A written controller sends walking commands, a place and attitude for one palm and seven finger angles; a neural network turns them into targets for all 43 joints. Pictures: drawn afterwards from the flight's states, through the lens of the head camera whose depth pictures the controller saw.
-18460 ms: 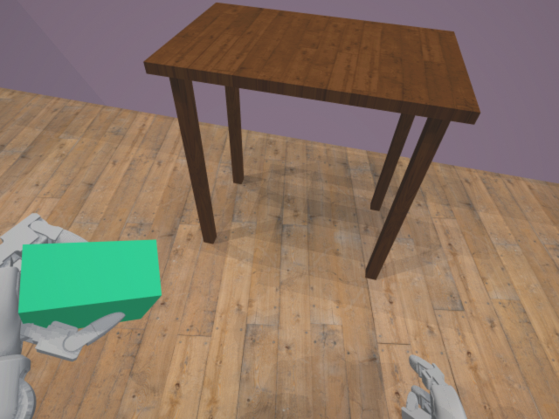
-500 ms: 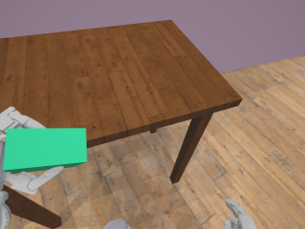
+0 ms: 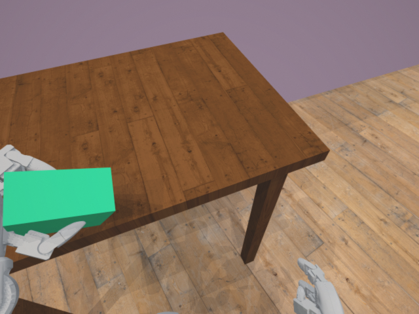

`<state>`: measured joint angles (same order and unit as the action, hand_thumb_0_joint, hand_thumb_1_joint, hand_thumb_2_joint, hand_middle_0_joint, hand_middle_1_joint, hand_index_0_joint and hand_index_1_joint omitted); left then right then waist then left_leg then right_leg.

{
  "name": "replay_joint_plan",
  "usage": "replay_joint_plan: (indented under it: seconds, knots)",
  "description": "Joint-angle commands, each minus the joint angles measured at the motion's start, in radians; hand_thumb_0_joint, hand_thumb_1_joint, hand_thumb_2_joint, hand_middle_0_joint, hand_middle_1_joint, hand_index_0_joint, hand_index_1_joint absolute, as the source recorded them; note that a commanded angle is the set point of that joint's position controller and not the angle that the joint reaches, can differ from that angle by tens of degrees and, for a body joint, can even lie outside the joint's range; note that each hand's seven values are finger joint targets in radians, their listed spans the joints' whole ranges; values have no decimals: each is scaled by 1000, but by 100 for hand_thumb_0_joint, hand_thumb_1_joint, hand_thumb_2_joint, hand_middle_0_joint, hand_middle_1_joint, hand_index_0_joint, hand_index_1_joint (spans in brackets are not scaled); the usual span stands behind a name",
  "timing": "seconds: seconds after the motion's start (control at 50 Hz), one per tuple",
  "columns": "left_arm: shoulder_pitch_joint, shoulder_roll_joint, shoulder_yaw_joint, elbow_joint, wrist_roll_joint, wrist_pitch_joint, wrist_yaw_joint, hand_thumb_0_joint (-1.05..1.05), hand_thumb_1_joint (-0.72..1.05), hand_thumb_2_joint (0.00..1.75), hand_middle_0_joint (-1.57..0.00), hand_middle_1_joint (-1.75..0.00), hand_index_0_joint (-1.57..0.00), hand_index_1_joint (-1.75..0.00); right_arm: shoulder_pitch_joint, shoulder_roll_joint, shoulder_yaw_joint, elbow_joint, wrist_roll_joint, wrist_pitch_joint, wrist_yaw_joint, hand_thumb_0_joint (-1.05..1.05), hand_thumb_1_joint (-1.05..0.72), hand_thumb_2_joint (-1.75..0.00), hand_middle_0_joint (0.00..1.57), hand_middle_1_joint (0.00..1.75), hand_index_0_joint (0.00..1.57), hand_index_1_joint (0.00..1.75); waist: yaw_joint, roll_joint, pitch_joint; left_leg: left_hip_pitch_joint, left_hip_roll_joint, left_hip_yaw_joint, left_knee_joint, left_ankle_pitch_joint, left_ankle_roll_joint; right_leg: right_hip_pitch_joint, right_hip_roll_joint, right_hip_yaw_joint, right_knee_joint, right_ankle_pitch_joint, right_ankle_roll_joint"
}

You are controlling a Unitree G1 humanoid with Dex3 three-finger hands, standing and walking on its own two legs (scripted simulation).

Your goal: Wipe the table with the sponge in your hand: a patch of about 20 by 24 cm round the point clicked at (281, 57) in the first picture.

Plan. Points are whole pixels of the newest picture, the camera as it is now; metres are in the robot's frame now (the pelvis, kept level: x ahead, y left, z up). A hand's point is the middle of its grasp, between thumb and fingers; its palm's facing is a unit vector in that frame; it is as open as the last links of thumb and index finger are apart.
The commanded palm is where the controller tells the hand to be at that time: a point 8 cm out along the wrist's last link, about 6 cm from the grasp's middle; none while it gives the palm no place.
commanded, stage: come to a stop and stand still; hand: left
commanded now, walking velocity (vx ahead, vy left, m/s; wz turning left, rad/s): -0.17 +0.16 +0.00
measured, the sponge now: (76, 202) +0.24 +0.21 +0.15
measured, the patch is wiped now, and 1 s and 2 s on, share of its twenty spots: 0.00 0.00 0.00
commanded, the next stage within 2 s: look again from close up in 0.76 s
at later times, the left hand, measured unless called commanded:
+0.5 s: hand (8, 241) +0.17 +0.25 +0.18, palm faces +0.49 -0.80 -0.34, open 10.0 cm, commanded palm +0.12 +0.29 +0.19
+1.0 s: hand out of the picture +0.20 +0.28 +0.21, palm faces +0.51 -0.76 -0.41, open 10.0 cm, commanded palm +0.13 +0.28 +0.19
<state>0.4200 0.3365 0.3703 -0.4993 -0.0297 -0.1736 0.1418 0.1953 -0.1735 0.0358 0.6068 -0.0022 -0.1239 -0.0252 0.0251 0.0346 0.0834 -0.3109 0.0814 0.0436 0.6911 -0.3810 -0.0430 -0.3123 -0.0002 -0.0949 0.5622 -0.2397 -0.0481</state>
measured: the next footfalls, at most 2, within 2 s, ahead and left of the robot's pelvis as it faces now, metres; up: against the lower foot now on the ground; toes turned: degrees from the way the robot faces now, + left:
left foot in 0.22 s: +0.03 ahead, +0.11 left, +0.00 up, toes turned +2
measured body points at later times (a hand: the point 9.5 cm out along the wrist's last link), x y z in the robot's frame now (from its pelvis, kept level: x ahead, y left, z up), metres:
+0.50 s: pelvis -0.03 +0.00 +0.00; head -0.04 +0.00 +0.45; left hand +0.13 +0.29 +0.20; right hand +0.14 -0.20 -0.08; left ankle -0.01 +0.11 -0.73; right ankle +0.04 -0.09 -0.73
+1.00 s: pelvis -0.04 +0.00 +0.01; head -0.02 +0.00 +0.45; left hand +0.17 +0.32 +0.23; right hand +0.12 -0.23 -0.09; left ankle -0.01 +0.11 -0.73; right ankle +0.04 -0.09 -0.73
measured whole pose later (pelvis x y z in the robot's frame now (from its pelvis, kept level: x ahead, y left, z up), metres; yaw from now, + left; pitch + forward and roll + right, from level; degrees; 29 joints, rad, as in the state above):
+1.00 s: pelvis -0.04 +0.00 +0.01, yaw +0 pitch -2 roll +0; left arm 0.22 0.44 0.45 -0.27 -0.04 -0.26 0.10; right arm 0.26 -0.22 0.02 0.64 0.01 -0.15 -0.02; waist 0.05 0.01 0.05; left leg -0.26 0.00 0.03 0.52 -0.25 0.01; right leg -0.31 0.04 -0.03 0.47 -0.14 -0.05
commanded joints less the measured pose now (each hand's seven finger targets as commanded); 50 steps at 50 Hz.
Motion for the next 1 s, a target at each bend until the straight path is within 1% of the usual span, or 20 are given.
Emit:
replay_joint_plan:
  seconds: [0.0,0.02,0.08,0.16,0.22,0.26,0.28,0.4,0.46,0.52,0.56,0.62,0.7,0.82,0.84,0.86,0.88,0.9,0.92,0.98]
  knots:
    - [-7,211,130,-214,9,-72,47,0,10,130,-120,-160,-120,-160,-72,-90,-46,-154,2,-49,-26,0,-90,-90,20,30,20,30,-3,-160,-256,-134,-44,-55,174,-118,14,294,-340,312,-134,721,-115]
    - [43,218,138,-201,13,-74,55,0,10,130,-120,-160,-120,-160,-95,-90,-43,-146,3,-42,-30,0,-90,-90,20,30,20,30,-5,-131,-258,-128,-42,-58,107,-97,17,310,-336,294,-101,775,-112]
    - [93,217,167,-210,10,-76,63,0,10,130,-120,-160,-120,-160,-88,-97,-49,-170,-2,-3,-36,0,-90,-90,20,30,20,30,-4,-182,-285,-100,-67,-8,10,-23,11,332,-294,222,-82,772,-88]
    - [108,217,164,-259,-3,-72,65,0,10,130,-120,-160,-120,-160,-68,-116,-71,-180,1,22,-42,0,-90,-90,20,30,20,30,-22,-158,-284,59,-70,7,-181,173,16,237,-257,194,-83,542,-41]
    - [74,231,151,-329,-10,-78,60,0,10,130,-120,-160,-120,-160,-84,-157,-93,-190,9,12,-53,0,-90,-90,20,30,20,30,-16,32,-239,123,52,-104,-273,332,65,100,-128,160,-65,157,24]
    - [68,200,126,-294,-4,-77,52,0,10,130,-120,-160,-120,-160,-89,-146,-69,-190,6,6,-51,0,-90,-90,20,30,20,30,-9,211,-187,-11,129,-187,-383,324,102,131,-46,74,43,0,51]
    - [29,203,119,-281,3,-77,49,0,10,130,-120,-160,-120,-160,-88,-148,-68,-183,2,-3,-50,0,-90,-90,20,30,20,30,-9,218,-148,-80,147,-185,-407,281,108,150,-36,68,85,-76,50]
    - [-110,150,43,-191,20,-69,34,0,10,130,-120,-160,-120,-160,-55,-154,-67,-159,4,-39,-41,0,-90,-90,20,30,20,30,-15,95,-124,-140,69,-106,-351,20,79,237,-41,111,-71,61,44]
    - [-128,143,36,-132,25,-58,26,0,10,130,-120,-160,-120,-160,-54,-145,-60,-158,4,-34,-36,0,-90,-90,20,30,20,30,-11,6,-55,-198,9,-75,-335,-218,66,169,-63,197,-181,-184,37]
    - [-158,172,50,-126,18,-44,22,0,10,130,-120,-160,-120,-160,-64,-135,-59,-145,-2,-18,-34,0,-90,-90,20,30,20,30,-19,-148,-43,11,-74,-12,-129,-96,44,-86,-157,327,-398,-427,-6]
    - [-184,169,37,-130,17,-43,22,0,10,130,-120,-160,-120,-160,-65,-119,-43,-138,-4,-8,-31,0,-90,-90,20,30,20,30,-25,-153,-89,74,-80,-21,-109,-25,48,-85,-178,292,-382,-406,-12]
    - [-125,205,90,-170,9,-44,25,0,10,130,-120,-160,-120,-160,-74,-130,-43,-143,-8,-6,-33,0,-90,-90,20,30,20,30,-17,-35,-151,86,-43,-69,-268,-34,62,-4,-103,198,-275,-296,18]
    - [-78,194,101,-238,12,-57,29,0,10,130,-120,-160,-120,-160,-69,-140,-52,-174,7,-13,-34,0,-90,-90,20,30,20,30,-6,118,-135,-206,85,-211,-494,-241,98,273,-13,112,-57,-83,53]
    - [-30,164,77,-188,17,-64,26,0,10,130,-120,-160,-120,-160,-55,-142,-60,-161,12,-38,-36,0,-90,-90,20,30,20,30,-15,85,-133,-173,55,-122,-410,-117,80,273,-20,117,-109,18,52]
    - [-1097,1008,638,-417,169,-193,9,0,10,130,-120,-160,-120,-160,81,-182,-53,-138,-47,-108,-30,0,-90,-90,20,30,20,30,10,-4,19,-180,24,-28,-213,124,100,49,-78,227,-200,2,94]
    - [-501,367,225,206,38,-151,-43,0,10,130,-120,-160,-120,-160,-6,-56,-21,-81,2,-97,-29,0,-90,-90,20,30,20,30,-10,-50,-213,26,-68,-55,-175,93,81,18,-147,241,-235,-114,2]
    - [-266,295,170,134,2,-146,-43,0,10,130,-120,-160,-120,-160,4,-101,-53,-122,12,-105,-27,0,-90,-90,20,30,20,30,34,-51,-100,56,-64,-33,-177,44,59,-14,-135,355,-351,-185,17]
    - [-230,213,93,152,-11,-136,-51,0,10,130,-120,-160,-120,-160,26,-137,-68,-141,17,-108,-18,0,-90,-90,20,30,20,30,15,-29,-139,82,-91,-27,-184,1,60,13,-158,368,-352,-286,3]
    - [-178,144,23,124,-27,-145,-62,0,10,130,-120,-160,-120,-160,-7,-127,-70,-140,30,-110,-8,0,-90,-90,20,30,20,30,19,32,-165,123,-82,-19,-217,3,72,21,-148,331,-317,-256,4]
    - [-112,145,-10,-9,-25,-150,-56,0,10,130,-120,-160,-120,-160,-6,-140,-64,-153,26,-106,11,0,-90,-90,20,30,20,30,24,-105,-152,79,-81,-32,-264,-17,76,62,-113,284,-315,-301,27]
